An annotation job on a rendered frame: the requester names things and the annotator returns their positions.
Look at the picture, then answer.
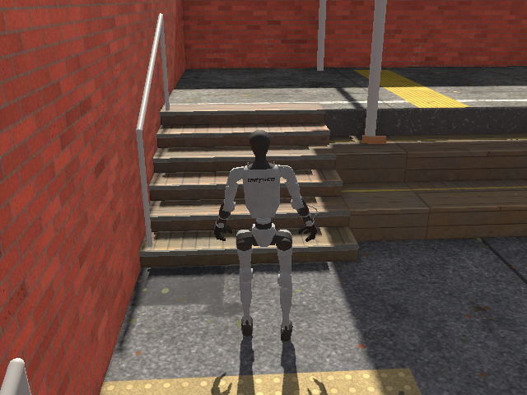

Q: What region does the humanoid robot torso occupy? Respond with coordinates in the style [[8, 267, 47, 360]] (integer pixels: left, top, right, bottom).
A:
[[242, 162, 281, 247]]

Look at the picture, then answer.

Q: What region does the robot right upper arm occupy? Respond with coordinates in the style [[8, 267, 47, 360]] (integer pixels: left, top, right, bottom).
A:
[[278, 165, 304, 210]]

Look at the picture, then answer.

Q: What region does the robot right hand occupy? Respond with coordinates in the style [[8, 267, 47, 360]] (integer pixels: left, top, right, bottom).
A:
[[298, 223, 317, 242]]

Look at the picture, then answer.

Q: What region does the robot left hand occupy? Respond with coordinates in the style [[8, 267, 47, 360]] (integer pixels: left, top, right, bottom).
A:
[[213, 223, 232, 241]]

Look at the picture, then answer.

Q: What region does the robot left upper arm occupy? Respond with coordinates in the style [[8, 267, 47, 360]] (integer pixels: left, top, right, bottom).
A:
[[222, 166, 244, 212]]

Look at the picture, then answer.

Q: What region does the robot left forearm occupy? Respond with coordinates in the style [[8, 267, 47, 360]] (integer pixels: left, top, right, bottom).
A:
[[216, 199, 231, 228]]

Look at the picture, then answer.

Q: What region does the robot right forearm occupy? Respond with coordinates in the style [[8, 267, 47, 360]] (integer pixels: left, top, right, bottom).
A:
[[297, 196, 315, 226]]

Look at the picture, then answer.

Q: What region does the robot left shin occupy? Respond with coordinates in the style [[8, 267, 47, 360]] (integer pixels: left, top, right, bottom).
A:
[[240, 268, 252, 325]]

